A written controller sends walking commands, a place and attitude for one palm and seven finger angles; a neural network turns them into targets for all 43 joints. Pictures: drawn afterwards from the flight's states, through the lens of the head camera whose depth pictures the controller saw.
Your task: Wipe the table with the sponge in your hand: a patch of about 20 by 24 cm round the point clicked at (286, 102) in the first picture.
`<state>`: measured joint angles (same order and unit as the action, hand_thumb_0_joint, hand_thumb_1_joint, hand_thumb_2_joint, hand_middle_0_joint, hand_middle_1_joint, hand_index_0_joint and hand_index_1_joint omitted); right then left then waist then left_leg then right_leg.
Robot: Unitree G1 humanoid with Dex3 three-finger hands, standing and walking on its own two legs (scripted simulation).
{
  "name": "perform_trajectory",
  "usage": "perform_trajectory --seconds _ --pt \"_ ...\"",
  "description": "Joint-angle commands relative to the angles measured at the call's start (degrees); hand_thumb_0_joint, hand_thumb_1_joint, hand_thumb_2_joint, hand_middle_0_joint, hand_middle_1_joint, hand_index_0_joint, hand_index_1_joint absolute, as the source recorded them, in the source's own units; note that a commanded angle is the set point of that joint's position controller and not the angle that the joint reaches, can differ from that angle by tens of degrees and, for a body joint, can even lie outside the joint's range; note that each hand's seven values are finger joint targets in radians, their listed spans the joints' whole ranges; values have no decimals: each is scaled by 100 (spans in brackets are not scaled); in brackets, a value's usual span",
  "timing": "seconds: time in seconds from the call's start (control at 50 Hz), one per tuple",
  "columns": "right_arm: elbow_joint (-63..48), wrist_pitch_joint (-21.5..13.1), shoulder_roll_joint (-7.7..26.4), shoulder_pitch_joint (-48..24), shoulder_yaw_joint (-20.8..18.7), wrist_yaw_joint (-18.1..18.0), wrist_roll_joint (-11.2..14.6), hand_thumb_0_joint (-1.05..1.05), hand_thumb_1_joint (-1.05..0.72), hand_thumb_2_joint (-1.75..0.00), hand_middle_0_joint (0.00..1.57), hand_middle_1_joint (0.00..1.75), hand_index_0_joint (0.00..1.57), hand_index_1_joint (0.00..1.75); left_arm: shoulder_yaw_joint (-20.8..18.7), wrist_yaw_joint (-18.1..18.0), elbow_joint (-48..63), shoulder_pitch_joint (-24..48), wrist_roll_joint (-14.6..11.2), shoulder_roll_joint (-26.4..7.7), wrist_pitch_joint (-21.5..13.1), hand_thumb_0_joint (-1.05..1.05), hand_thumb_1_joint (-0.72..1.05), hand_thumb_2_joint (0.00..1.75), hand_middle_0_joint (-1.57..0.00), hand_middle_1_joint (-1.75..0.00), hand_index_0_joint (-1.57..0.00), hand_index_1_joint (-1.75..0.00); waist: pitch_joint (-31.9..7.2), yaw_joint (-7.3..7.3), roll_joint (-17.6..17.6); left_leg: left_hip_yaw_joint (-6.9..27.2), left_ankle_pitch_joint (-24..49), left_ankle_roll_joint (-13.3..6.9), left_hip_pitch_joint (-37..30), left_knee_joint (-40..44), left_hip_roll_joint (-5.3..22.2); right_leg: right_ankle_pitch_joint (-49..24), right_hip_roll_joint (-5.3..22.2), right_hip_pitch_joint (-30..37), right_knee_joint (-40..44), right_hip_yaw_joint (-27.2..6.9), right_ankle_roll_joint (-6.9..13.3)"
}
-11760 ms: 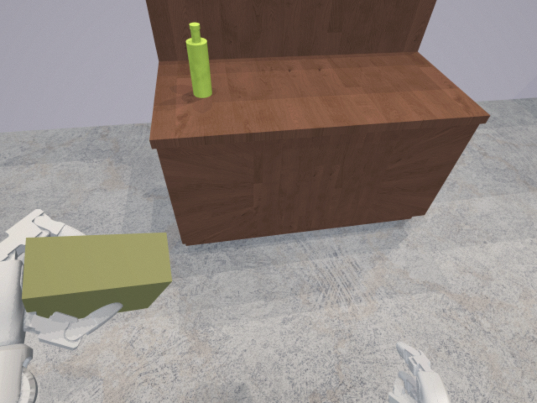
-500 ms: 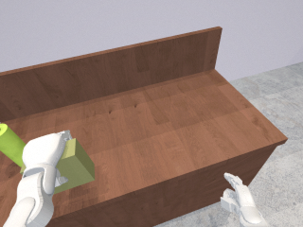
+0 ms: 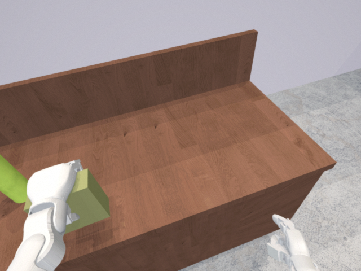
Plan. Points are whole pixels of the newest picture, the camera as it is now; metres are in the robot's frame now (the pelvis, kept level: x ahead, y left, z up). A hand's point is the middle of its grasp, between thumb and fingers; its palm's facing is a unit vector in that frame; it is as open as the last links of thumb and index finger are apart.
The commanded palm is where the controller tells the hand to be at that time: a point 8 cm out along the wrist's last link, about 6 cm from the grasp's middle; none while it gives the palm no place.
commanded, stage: move the sponge above the wiping area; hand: left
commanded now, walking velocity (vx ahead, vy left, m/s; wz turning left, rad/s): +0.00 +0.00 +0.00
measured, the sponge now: (76, 208) +0.23 +0.30 +0.00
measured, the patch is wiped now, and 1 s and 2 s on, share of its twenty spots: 0.00 0.00 0.00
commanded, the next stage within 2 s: lower the sponge onto the table in 1.54 s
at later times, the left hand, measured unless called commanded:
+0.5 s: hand (73, 197) +0.24 +0.30 +0.03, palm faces -0.06 -0.10 -0.99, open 10.0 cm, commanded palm +0.22 +0.30 +0.09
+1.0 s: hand (78, 203) +0.24 +0.30 +0.00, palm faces -0.10 -0.09 -0.99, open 10.0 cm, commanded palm +0.22 +0.30 +0.06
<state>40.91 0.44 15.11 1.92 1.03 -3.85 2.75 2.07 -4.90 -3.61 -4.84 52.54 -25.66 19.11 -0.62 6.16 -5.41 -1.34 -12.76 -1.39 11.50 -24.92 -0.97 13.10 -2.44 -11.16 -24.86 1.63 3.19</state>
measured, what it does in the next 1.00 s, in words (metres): stands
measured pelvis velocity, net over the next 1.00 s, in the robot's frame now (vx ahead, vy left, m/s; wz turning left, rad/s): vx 0.01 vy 0.01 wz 0.01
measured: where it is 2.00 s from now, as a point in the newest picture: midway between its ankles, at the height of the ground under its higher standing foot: outside the picture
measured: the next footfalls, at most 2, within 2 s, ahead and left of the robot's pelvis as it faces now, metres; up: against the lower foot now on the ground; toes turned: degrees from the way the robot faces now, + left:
none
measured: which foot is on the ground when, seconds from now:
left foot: down 0.00-1.00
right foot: down 0.00-1.00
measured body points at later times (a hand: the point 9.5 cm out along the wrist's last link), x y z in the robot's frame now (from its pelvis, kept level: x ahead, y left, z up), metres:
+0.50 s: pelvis +0.01 +0.02 +0.00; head +0.01 -0.02 +0.45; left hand +0.24 +0.31 +0.08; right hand +0.24 -0.19 -0.09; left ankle +0.01 +0.11 -0.74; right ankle +0.00 -0.08 -0.74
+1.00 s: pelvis +0.01 +0.01 +0.00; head +0.01 -0.02 +0.45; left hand +0.24 +0.30 +0.05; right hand +0.24 -0.21 -0.10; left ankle +0.01 +0.11 -0.74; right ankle +0.00 -0.09 -0.74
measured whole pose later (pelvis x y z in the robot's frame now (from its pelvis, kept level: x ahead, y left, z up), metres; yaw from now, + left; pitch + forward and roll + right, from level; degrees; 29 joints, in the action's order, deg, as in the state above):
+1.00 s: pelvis +0.01 +0.01 +0.00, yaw +1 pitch +2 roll +0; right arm 41.3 1.2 14.4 2.7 -0.2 -3.4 3.0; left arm 5.8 -11.1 -14.4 -2.5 55.8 -21.5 17.6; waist -2.6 6.1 -3.9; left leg -0.7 -14.3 -2.1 15.4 -27.8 -1.6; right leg 14.4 -1.9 -14.4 -26.7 2.1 2.5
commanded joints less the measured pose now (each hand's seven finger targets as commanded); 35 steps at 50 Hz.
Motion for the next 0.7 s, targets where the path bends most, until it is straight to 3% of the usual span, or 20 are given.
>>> perform_trajectory --seconds 0.0,0.02,0.04,0.12,0.16,0.22,0.26,0.32,0.34,0.4,0.42,0.44,0.48,0.5,0.52,0.56,0.6,0.62,0.64,0.68 --pt "-967 -322 606 -1152 -216 -54 -25 0 -90 -90 20 30 20 30 -762 -225 1042 1240 175 -1380 -60 0 10 130 -120 -160 -120 -160 -1120 57 424 634 1186 -91 -387 74 -148 -1162 210 221 391 -885 93" --pt "-960 -330 625 -1174 -214 -81 -48 0 -90 -90 20 30 20 30 -913 -250 1215 1420 182 -1579 -119 0 10 130 -120 -160 -120 -160 -1089 69 289 673 1129 -86 -442 80 -147 -1048 168 168 406 -971 134" --pt "-1016 -355 551 -1099 -230 -83 -34 0 -90 -90 20 30 20 30 -599 -262 1175 1301 143 -1173 -173 0 10 130 -120 -160 -120 -160 -1110 6 210 618 1089 -111 -390 95 -133 -964 186 189 381 -806 101" --pt "-890 -382 614 -1041 -271 -116 -60 0 -90 -90 20 30 20 30 -992 -433 1133 1572 259 -1618 -358 0 10 130 -120 -160 -120 -160 -1238 43 225 661 1162 -86 -497 49 -119 -1050 146 131 386 -954 150" --pt "-924 -411 535 -1026 -257 -110 -47 0 -90 -90 20 30 20 30 -626 -486 1042 1599 292 -1185 -382 0 10 130 -120 -160 -120 -160 -1223 6 134 662 1223 -77 -497 57 -105 -1019 166 47 364 -792 134" --pt "-887 -403 580 -1015 -293 -93 -49 0 -90 -90 20 30 20 30 -812 -593 1025 1617 299 -1370 -348 0 10 130 -120 -160 -120 -160 -1303 66 12 744 1267 -27 -533 114 -67 -949 123 69 324 -800 176" --pt "-887 -392 547 -987 -281 -75 -33 0 -90 -90 20 30 20 30 -568 -600 836 1592 326 -1088 -278 0 10 130 -120 -160 -120 -160 -1318 14 106 701 1361 -17 -499 107 -50 -1038 143 49 300 -674 150" --pt "-871 -315 619 -1072 -273 -41 -42 0 -90 -90 20 30 20 30 -733 -607 799 1480 332 -1275 -140 0 10 130 -120 -160 -120 -160 -1346 89 152 751 1460 35 -471 132 -60 -1170 120 135 263 -763 180" --pt "-943 -313 549 -1043 -270 -17 -35 0 -90 -90 20 30 20 30 -426 -591 870 1417 324 -912 -123 0 10 130 -120 -160 -120 -160 -1439 55 96 712 1525 26 -454 130 -43 -1193 142 180 211 -603 150" --pt "-931 -272 565 -1063 -259 20 -32 0 -90 -90 20 30 20 30 -314 -562 725 1371 363 -829 -34 0 10 130 -120 -160 -120 -160 -1357 44 348 753 1603 40 -456 103 -23 -1303 148 76 224 -619 134" --pt "-885 -257 607 -1056 -268 7 -39 0 -90 -90 20 30 20 30 -566 -585 734 1453 357 -1107 -23 0 10 130 -120 -160 -120 -160 -1267 47 335 826 1477 48 -445 126 -13 -1128 100 26 247 -695 163" --pt "-961 -259 548 -1014 -267 14 -26 0 -90 -90 20 30 20 30 -203 -575 770 1448 344 -696 -31 0 10 130 -120 -160 -120 -160 -1300 -14 250 742 1447 20 -418 127 0 -1090 120 26 207 -551 133" --pt "-906 -250 574 -1017 -259 21 -37 0 -90 -90 20 30 20 30 -376 -610 640 1543 454 -950 -48 0 10 130 -120 -160 -120 -160 -1370 41 318 813 1448 49 -448 109 3 -1062 114 -18 205 -597 149" --pt "-954 -250 543 -1007 -273 15 -34 0 -90 -90 20 30 20 30 -226 -623 682 1480 434 -754 -58 0 10 130 -120 -160 -120 -160 -1372 33 242 770 1457 32 -435 108 -8 -1073 132 12 202 -571 136" --pt "-897 -247 597 -980 -287 -6 -41 0 -90 -90 20 30 20 30 -523 -677 782 1695 440 -1107 -86 0 10 130 -120 -160 -120 -160 -1385 32 217 818 1390 48 -466 111 3 -1026 77 -1 191 -675 174" --pt "-941 -274 533 -982 -288 16 -48 0 -90 -90 20 30 20 30 -314 -724 820 1580 504 -837 -140 0 10 130 -120 -160 -120 -160 -1517 52 67 797 1624 62 -525 53 6 -1160 110 30 138 -582 170" --pt "-910 -260 541 -958 -302 34 -50 0 -90 -90 20 30 20 30 -310 -781 651 1451 510 -808 -123 0 10 130 -120 -160 -120 -160 -1466 54 139 818 1697 82 -514 33 21 -1234 108 -25 145 -590 167" --pt "-857 -243 604 -956 -316 20 -54 0 -90 -90 20 30 20 30 -615 -828 669 1488 474 -1112 -107 0 10 130 -120 -160 -120 -160 -1420 81 166 846 1597 88 -475 44 7 -1202 66 5 150 -701 197" --pt "-899 -238 541 -996 -285 20 -42 0 -90 -90 20 30 20 30 -240 -818 635 1625 488 -728 -88 0 10 130 -120 -160 -120 -160 -1459 17 162 779 1561 64 -460 26 -8 -1203 97 -20 136 -576 161" --pt "-860 -245 563 -986 -308 37 -35 0 -90 -90 20 30 20 30 -320 -848 474 1515 513 -811 -69 0 10 130 -120 -160 -120 -160 -1452 46 281 776 1626 67 -456 -3 -4 -1289 101 -45 130 -618 170"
